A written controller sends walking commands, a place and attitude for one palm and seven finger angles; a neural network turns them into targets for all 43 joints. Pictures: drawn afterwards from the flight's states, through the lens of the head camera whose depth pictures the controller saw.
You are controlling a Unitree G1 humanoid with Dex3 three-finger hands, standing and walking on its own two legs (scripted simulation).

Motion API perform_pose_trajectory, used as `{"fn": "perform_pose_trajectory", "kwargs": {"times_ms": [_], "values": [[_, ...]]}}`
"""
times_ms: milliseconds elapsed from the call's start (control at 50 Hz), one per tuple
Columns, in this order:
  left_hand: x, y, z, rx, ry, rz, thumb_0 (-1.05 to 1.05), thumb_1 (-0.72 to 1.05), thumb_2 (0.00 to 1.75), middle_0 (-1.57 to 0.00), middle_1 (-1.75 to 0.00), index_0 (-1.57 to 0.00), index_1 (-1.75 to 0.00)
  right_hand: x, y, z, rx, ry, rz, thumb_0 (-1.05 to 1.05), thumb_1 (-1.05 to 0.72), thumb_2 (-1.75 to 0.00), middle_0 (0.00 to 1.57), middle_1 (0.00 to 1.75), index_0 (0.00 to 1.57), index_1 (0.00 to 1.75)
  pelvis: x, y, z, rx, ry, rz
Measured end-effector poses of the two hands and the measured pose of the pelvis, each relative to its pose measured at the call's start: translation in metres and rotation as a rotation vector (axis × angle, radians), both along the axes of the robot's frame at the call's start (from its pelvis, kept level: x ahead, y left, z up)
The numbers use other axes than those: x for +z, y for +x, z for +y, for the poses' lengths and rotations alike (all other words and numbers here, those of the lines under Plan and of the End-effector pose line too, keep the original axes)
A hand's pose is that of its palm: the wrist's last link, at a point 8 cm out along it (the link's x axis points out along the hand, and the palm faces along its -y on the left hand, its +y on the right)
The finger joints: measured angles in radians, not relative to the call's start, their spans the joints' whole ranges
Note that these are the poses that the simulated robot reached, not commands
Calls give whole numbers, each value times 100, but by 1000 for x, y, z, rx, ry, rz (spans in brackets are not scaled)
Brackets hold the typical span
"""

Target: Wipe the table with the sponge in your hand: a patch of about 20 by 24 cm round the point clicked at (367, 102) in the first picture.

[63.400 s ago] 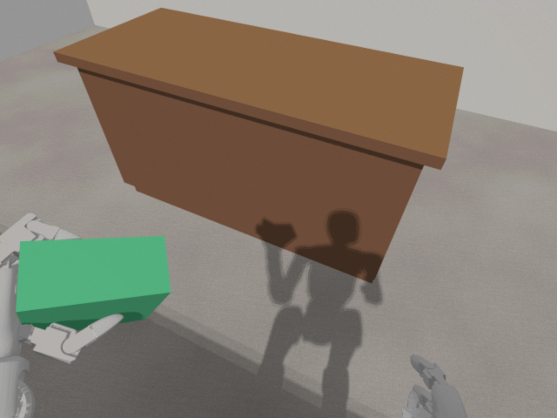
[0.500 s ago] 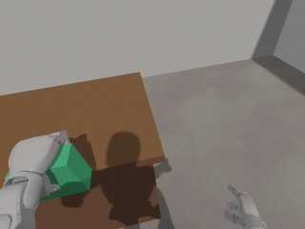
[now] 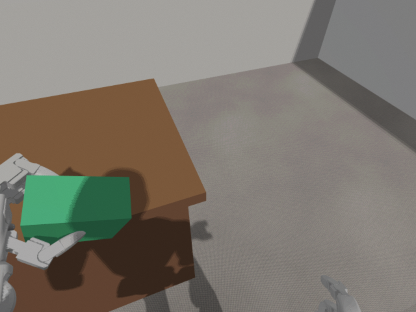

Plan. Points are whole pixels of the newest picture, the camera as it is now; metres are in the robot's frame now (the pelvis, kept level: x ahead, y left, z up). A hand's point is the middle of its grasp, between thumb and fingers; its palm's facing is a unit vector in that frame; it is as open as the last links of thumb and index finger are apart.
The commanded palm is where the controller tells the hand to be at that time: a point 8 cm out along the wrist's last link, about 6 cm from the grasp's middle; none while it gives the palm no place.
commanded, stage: step back with the hand held close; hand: left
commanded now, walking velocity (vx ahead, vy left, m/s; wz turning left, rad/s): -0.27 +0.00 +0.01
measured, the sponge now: (92, 211) +0.23 +0.19 +0.15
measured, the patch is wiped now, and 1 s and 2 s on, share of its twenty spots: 1.00 1.00 1.00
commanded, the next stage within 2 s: stop stepping back and stand still in 0.64 s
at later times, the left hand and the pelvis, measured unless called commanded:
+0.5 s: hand (16, 287) +0.12 +0.22 +0.18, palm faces +0.34 -0.86 -0.37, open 10.3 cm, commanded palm +0.07 +0.27 +0.20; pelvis -0.10 +0.00 +0.01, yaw -2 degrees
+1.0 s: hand out of the picture -0.06 +0.22 +0.20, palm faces +0.46 -0.82 -0.34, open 10.3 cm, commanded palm -0.10 +0.26 +0.20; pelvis -0.25 -0.02 +0.01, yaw +1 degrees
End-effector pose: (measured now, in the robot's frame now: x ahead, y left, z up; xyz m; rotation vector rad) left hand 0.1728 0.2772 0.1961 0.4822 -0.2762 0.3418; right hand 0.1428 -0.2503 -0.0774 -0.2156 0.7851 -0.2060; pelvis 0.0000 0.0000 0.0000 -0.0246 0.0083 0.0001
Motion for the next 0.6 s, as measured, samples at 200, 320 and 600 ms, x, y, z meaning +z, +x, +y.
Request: {"fn": "perform_pose_trajectory", "kwargs": {"times_ms": [200, 320, 600], "values": [[-6, -50, 22, 40, -4, -32, -1, -53, 106, -73, -130, -72, -135, 16, -23, 30, 66, -32, -74, 1, -90, -90, 20, 30, 20, 30, 2, -40, 13, 32, -19, -5], [16, -78, 18, 91, 4, -118, -1, -53, 106, -73, -131, -72, -135, 15, -25, 44, 134, 37, -115, 1, -90, -90, 20, 30, 21, 30, 4, -60, 5, 13, 7, 58], [3, -109, -6, -76, -33, -23, -1, -54, 106, -74, -131, -72, -135, 29, -90, 10, 29, -24, -88, 1, -90, -90, 20, 30, 21, 30, 9, -121, 0, -46, 21, 22]]}}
